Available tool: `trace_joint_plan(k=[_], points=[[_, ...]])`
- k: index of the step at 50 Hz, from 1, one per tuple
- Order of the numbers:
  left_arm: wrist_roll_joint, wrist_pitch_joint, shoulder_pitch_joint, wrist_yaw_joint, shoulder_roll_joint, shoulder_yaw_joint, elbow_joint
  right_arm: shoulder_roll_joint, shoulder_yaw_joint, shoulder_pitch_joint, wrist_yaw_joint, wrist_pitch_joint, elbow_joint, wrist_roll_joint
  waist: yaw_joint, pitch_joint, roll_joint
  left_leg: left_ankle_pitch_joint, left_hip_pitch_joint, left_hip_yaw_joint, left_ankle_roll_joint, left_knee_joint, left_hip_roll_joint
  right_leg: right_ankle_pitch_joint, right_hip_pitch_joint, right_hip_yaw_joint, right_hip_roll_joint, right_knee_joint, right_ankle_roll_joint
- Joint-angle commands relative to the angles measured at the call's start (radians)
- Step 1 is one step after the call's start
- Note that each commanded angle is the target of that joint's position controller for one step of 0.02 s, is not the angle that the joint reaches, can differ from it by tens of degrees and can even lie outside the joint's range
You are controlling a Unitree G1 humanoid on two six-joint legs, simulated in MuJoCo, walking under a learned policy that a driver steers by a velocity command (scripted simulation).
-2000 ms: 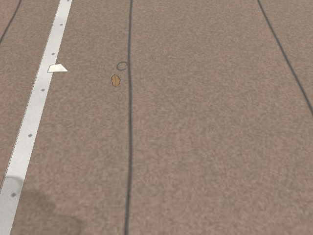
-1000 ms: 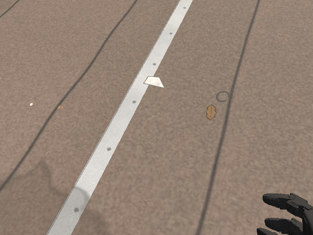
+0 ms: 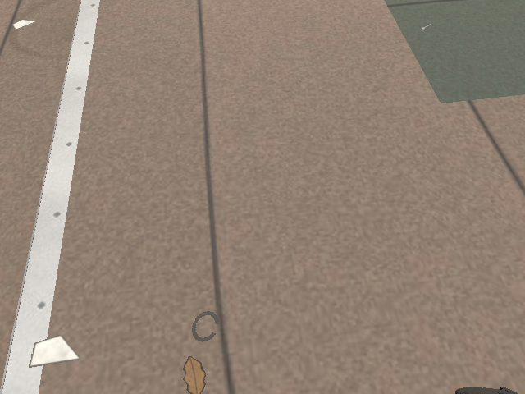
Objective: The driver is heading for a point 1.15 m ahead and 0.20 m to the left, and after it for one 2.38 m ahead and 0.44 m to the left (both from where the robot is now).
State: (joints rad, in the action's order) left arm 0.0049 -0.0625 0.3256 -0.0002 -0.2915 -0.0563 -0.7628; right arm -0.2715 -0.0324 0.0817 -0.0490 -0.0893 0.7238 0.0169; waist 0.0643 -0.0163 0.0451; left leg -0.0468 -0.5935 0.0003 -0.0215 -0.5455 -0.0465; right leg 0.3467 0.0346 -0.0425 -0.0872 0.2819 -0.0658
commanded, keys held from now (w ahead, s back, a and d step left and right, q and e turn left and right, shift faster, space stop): w+q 0.48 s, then w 0.46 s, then w+e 0.06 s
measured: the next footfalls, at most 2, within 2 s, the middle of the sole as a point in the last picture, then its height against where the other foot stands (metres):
left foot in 0.06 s outside the picture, level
right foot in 0.56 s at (308, 373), level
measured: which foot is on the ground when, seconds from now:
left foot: up 0.00-0.04, down 0.06-0.58, up 0.60-1.00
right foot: down 0.00-0.08, up 0.10-0.54, down 0.56-1.00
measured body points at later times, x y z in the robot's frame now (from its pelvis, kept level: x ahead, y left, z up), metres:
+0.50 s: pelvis +0.30 +0.04 +0.00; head +0.33 +0.06 +0.45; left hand +0.47 +0.32 -0.07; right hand +0.40 -0.24 -0.11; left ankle +0.18 +0.11 -0.73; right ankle +0.50 -0.06 -0.71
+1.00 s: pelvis +0.56 +0.11 +0.00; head +0.59 +0.13 +0.45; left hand +0.43 +0.37 -0.12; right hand +0.87 +0.01 -0.07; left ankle +0.65 +0.29 -0.72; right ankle +0.49 -0.04 -0.73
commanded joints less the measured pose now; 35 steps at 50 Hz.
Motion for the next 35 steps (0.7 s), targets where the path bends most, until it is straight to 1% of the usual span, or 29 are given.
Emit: trace_joint_plan(k=[1, 2, 3, 4, 5, 6, 7, 8, 9, 10, 11, 13, 15, 17, 18, 20, 22, 23, 25, 26, 27, 28, 29, 30, 31, 32, 33, 34, 35], points=[[-0.001, 0.005, 0.028, 0.013, -0.178, -0.051, 0.019, -0.111, -0.03, -0.079, -0.015, -0.02, -0.097, 0.004, -0.011, -0.015, -0.124, 0.123, -0.013, -0.014, -0.057, 0.016, 0.028, -0.715, 0.072, -0.06, 0.323, 0.049, -0.104], [-0.003, 0.011, 0.011, 0.017, -0.186, -0.052, 0.025, -0.136, -0.044, 0.002, -0.013, -0.017, -0.077, 0.0, -0.056, 0.047, -0.134, 0.143, 0.107, -0.048, -0.079, 0.015, 0.068, -0.913, 0.072, -0.03, 0.304, 0.148, -0.087], [-0.005, 0.019, -0.009, 0.023, -0.179, -0.047, 0.035, -0.173, -0.066, 0.138, -0.007, -0.013, -0.042, -0.004, -0.129, 0.132, -0.11, 0.098, 0.304, -0.065, -0.108, 0.038, 0.102, -1.016, 0.023, 0.023, 0.259, 0.33, -0.057], [-0.023, 0.017, 0.003, 0.032, -0.15, -0.031, 0.059, -0.235, -0.084, 0.288, 0.002, -0.007, -0.022, -0.007, -0.182, 0.248, -0.019, 0.045, 0.592, 0.149, -0.17, 0.02, -0.042, -0.769, -0.182, 0.059, 0.217, 0.616, -0.017], [-0.029, -0.006, 0.132, 0.015, -0.043, 0.001, 0.079, -0.306, -0.1, 0.334, -0.002, -0.008, -0.013, 0.0, -0.104, 0.351, 0.236, 0.237, 0.944, 0.674, -0.363, 0.108, -0.265, 0.044, -0.614, 0.044, 0.008, 0.98, 0.069], [-0.008, -0.033, 0.059, 0.003, -0.109, -0.004, 0.077, -0.208, -0.077, 0.354, -0.001, -0.005, -0.01, 0.016, -0.165, 0.368, 0.147, 0.423, 0.999, 0.805, -0.344, 0.225, -0.269, 0.186, -0.755, -0.089, 0.026, 1.068, 0.061], [0.024, -0.053, -0.051, -0.008, -0.15, -0.014, 0.114, -0.181, -0.068, 0.294, 0.006, 0.0, -0.025, 0.008, -0.174, 0.218, 0.089, 0.414, 0.887, 0.673, -0.3, 0.249, -0.246, 0.108, -0.823, -0.093, 0.077, 1.062, 0.048], [0.017, -0.066, -0.111, -0.007, -0.141, -0.009, 0.13, -0.175, -0.066, 0.241, 0.011, 0.004, -0.041, -0.001, -0.153, 0.139, -0.018, 0.327, 0.751, 0.575, -0.274, 0.259, -0.208, 0.044, -0.801, -0.076, 0.115, 1.0, 0.041], [-0.006, -0.072, -0.137, -0.003, -0.139, -0.013, 0.139, -0.161, -0.06, 0.201, 0.014, 0.007, -0.05, -0.006, -0.121, 0.075, -0.054, 0.203, 0.631, 0.506, -0.27, 0.273, -0.178, 0.005, -0.771, -0.066, 0.14, 0.917, 0.05], [-0.018, -0.067, -0.124, -0.001, -0.138, -0.018, 0.142, -0.147, -0.054, 0.18, 0.018, 0.006, -0.061, -0.014, -0.088, 0.069, -0.032, 0.11, 0.561, 0.456, -0.265, 0.29, -0.146, -0.022, -0.707, -0.069, 0.16, 0.864, 0.057], [-0.023, -0.06, -0.106, 0.0, -0.13, -0.018, 0.144, -0.143, -0.053, 0.168, 0.021, 0.008, -0.068, -0.013, -0.069, 0.063, -0.006, 0.056, 0.521, 0.428, -0.269, 0.305, -0.126, -0.028, -0.679, -0.062, 0.164, 0.823, 0.07], [-0.025, -0.044, -0.09, 0.004, -0.106, -0.013, 0.141, -0.152, -0.056, 0.171, 0.031, 0.009, -0.065, -0.005, -0.054, 0.051, 0.008, -0.025, 0.451, 0.374, -0.277, 0.32, -0.111, -0.034, -0.664, -0.039, 0.168, 0.741, 0.101], [-0.026, -0.035, -0.146, 0.009, -0.084, -0.004, 0.158, -0.18, -0.065, 0.191, 0.044, 0.012, -0.056, -0.002, -0.067, 0.027, 0.005, -0.053, 0.392, 0.324, -0.267, 0.332, -0.086, -0.124, -0.662, -0.019, 0.157, 0.621, 0.13], [-0.025, -0.037, -0.224, 0.008, -0.064, 0.004, 0.173, -0.188, -0.068, 0.212, 0.054, 0.02, -0.045, 0.004, -0.095, 0.017, 0.015, -0.028, 0.348, 0.279, -0.228, 0.323, -0.042, -0.279, -0.616, -0.014, 0.133, 0.468, 0.142], [-0.022, -0.041, -0.26, 0.005, -0.056, 0.007, 0.18, -0.189, -0.069, 0.226, 0.058, 0.025, -0.039, 0.007, -0.11, 0.017, 0.022, -0.011, 0.334, 0.267, -0.211, 0.313, -0.026, -0.345, -0.582, -0.011, 0.116, 0.398, 0.144], [-0.012, -0.049, -0.323, -0.003, -0.055, 0.008, 0.191, -0.19, -0.07, 0.265, 0.064, 0.035, -0.024, 0.009, -0.137, 0.021, 0.031, 0.032, 0.331, 0.286, -0.191, 0.294, -0.024, -0.43, -0.525, -0.007, 0.083, 0.306, 0.144], [-0.003, -0.056, -0.363, -0.011, -0.07, 0.002, 0.203, -0.186, -0.07, 0.295, 0.067, 0.044, -0.013, 0.014, -0.147, 0.019, 0.038, 0.076, 0.38, 0.338, -0.183, 0.254, -0.042, -0.421, -0.513, -0.026, 0.071, 0.246, 0.134], [-0.001, -0.06, -0.368, -0.014, -0.082, -0.003, 0.205, -0.181, -0.069, 0.301, 0.069, 0.048, -0.011, 0.015, -0.143, 0.021, 0.043, 0.095, 0.417, 0.372, -0.177, 0.227, -0.054, -0.397, -0.508, -0.04, 0.068, 0.217, 0.125], [0.003, -0.068, -0.338, -0.019, -0.105, -0.015, 0.197, -0.179, -0.071, 0.291, 0.072, 0.053, -0.011, 0.01, -0.119, 0.024, 0.07, 0.082, 0.479, 0.419, -0.162, 0.173, -0.085, -0.33, -0.481, -0.047, 0.076, 0.19, 0.096], [0.001, -0.073, -0.289, -0.019, -0.113, -0.021, 0.183, -0.172, -0.07, 0.281, 0.071, 0.055, -0.011, 0.006, -0.093, 0.035, 0.084, 0.036, 0.488, 0.42, -0.152, 0.137, -0.088, -0.318, -0.421, -0.032, 0.078, 0.167, 0.072], [-0.007, -0.077, -0.204, -0.014, -0.133, -0.034, 0.16, -0.146, -0.061, 0.275, 0.068, 0.054, -0.014, 0.002, -0.05, 0.082, 0.077, -0.05, 0.48, 0.391, -0.129, 0.051, -0.05, -0.328, -0.288, -0.017, 0.086, 0.132, 0.038], [-0.024, -0.081, -0.072, -0.007, -0.17, -0.047, 0.146, -0.101, -0.043, 0.268, 0.062, 0.05, -0.029, -0.01, 0.013, 0.205, 0.029, -0.004, 0.398, 0.334, -0.099, -0.163, -0.006, -0.31, -0.058, -0.118, 0.204, 0.171, -0.028], [-0.037, -0.07, 0.052, -0.006, -0.255, -0.072, 0.113, -0.043, -0.022, 0.399, 0.062, 0.039, -0.038, 0.006, -0.005, 0.348, -0.215, 0.298, 0.076, 0.197, -0.021, -0.498, 0.139, -0.159, 0.3, -0.501, 0.408, 0.15, -0.192], [-0.006, -0.061, 0.09, -0.018, -0.209, -0.067, 0.085, -0.085, -0.022, 0.427, 0.062, 0.031, -0.031, 0.015, -0.002, 0.333, -0.332, 0.627, -0.105, 0.185, -0.003, -0.665, 0.126, 0.055, 0.324, -0.763, 0.49, 0.042, -0.239], [0.007, -0.058, 0.043, -0.017, -0.14, -0.047, 0.091, -0.159, -0.041, 0.333, 0.06, 0.03, -0.033, 0.019, 0.017, 0.18, -0.206, 0.558, -0.174, 0.205, -0.003, -0.729, 0.078, 0.149, 0.205, -0.668, 0.453, 0.015, -0.2], [-0.001, -0.051, -0.01, -0.016, -0.115, -0.037, 0.099, -0.166, -0.042, 0.243, 0.059, 0.03, -0.051, 0.01, 0.011, 0.089, -0.125, 0.484, -0.169, 0.165, -0.002, -0.723, 0.043, 0.085, 0.083, -0.532, 0.408, 0.002, -0.167], [-0.007, -0.046, -0.045, -0.017, -0.098, -0.029, 0.093, -0.153, -0.042, 0.187, 0.057, 0.026, -0.069, -0.003, -0.005, 0.019, -0.096, 0.434, -0.163, 0.143, -0.001, -0.669, 0.017, -0.024, -0.024, -0.44, 0.368, -0.025, -0.161], [-0.014, -0.047, -0.064, -0.017, -0.08, -0.021, 0.09, -0.141, -0.044, 0.174, 0.053, 0.025, -0.072, -0.01, -0.03, -0.001, -0.107, 0.394, -0.126, 0.132, -0.001, -0.616, -0.015, -0.115, -0.088, -0.371, 0.333, -0.048, -0.149], [-0.016, -0.048, -0.073, -0.018, -0.075, -0.018, 0.086, -0.123, -0.041, 0.188, 0.049, 0.025, -0.07, -0.007, -0.048, 0.0, -0.134, 0.375, -0.086, 0.117, 0.002, -0.577, -0.029, -0.173, -0.13, -0.327, 0.31, -0.068, -0.146]])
